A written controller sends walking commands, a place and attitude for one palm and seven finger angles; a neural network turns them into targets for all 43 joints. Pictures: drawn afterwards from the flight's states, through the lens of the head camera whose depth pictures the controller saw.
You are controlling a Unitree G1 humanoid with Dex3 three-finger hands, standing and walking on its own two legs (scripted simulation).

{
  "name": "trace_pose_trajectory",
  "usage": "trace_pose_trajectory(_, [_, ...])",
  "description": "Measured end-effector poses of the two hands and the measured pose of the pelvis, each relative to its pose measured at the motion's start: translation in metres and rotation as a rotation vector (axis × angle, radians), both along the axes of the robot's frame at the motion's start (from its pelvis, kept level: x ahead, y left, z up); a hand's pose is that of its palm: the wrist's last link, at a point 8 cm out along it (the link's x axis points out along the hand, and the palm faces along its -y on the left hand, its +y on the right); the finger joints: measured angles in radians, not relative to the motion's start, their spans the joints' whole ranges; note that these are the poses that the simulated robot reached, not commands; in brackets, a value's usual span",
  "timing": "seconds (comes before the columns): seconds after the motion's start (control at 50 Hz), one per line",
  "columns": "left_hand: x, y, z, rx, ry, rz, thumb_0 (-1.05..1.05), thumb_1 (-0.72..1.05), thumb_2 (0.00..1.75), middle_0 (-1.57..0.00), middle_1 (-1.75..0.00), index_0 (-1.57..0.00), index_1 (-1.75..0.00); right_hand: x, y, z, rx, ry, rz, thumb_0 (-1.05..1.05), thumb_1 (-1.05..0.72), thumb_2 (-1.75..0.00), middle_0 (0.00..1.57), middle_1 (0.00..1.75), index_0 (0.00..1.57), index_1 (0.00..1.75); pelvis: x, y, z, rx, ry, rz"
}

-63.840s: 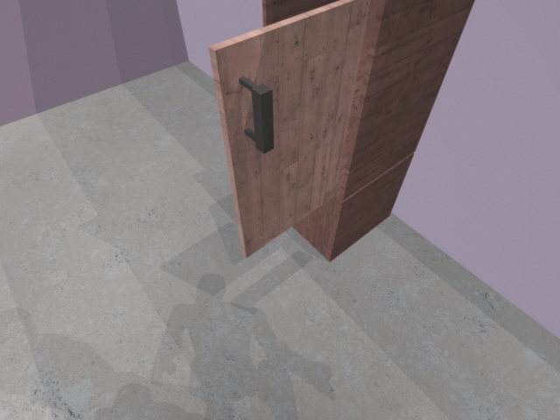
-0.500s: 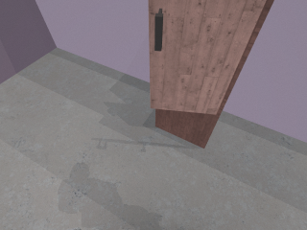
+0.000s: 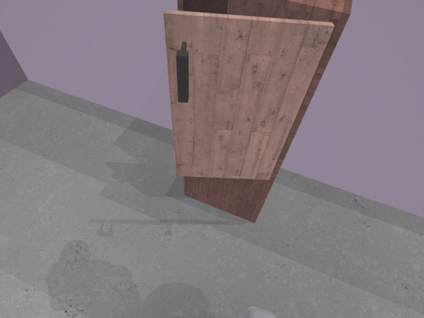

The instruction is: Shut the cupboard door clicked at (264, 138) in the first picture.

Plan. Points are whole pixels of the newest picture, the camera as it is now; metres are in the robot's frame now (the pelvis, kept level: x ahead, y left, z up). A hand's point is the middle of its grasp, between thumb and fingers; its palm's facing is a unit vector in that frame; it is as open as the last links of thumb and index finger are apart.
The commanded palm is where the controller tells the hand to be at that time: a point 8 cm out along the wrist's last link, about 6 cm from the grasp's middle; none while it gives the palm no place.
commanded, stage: take the last steps up to it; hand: left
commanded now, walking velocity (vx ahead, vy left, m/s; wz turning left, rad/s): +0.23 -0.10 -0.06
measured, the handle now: (183, 72) +0.61 +0.10 +0.12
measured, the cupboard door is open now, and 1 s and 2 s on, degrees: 22 22 22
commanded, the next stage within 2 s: come to a stop and stand still in 0.20 s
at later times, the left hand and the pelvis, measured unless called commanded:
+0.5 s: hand (167, 296) +0.20 +0.10 -0.20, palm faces +0.04 -0.98 -0.17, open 7.3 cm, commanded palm none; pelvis +0.17 -0.07 -0.01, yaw +0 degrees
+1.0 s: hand (167, 296) +0.19 +0.10 -0.17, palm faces +0.04 -0.96 -0.28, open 7.3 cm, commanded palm none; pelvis +0.18 -0.10 +0.00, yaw +0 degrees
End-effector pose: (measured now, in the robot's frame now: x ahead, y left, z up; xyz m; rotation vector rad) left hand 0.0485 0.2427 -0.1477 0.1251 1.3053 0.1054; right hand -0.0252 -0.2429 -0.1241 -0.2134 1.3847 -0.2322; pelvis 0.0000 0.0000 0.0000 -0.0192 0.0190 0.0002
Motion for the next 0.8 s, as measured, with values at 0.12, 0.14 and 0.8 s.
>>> trace_pose_trajectory(0.12, [0.092, -0.032, 0.004, 0.033, -0.083, -0.085, 0.01, 0.91, 0.9, -0.2, -0.3, -0.2, -0.3, -0.006, -0.023, -0.014, 0.049, 0.13, -0.096, 0.0, -0.9, -0.9, 0.2, 0.3, 0.2, 0.3, 0.045, -0.031, -0.008, 0.007, 0.002, -0.024])
trace_pose_trajectory(0.14, [0.106, -0.038, 0.002, 0.043, -0.1, -0.095, 0.01, 0.91, 0.9, -0.2, -0.3, -0.2, -0.3, -0.003, -0.029, -0.02, 0.058, 0.146, -0.108, 0.0, -0.9, -0.9, 0.2, 0.3, 0.2, 0.3, 0.055, -0.038, -0.014, 0.013, 0.0, -0.025])
trace_pose_trajectory(0.8, [0.153, -0.096, 0.013, 0.159, 0.052, 0.049, 0.0, 0.91, 0.9, -0.2, -0.3, -0.2, -0.3, 0.3, -0.101, -0.034, 0.085, -0.137, 0.052, 0.0, -0.91, -0.9, 0.2, 0.3, 0.2, 0.3, 0.182, -0.105, -0.01, 0.049, -0.002, 0.002])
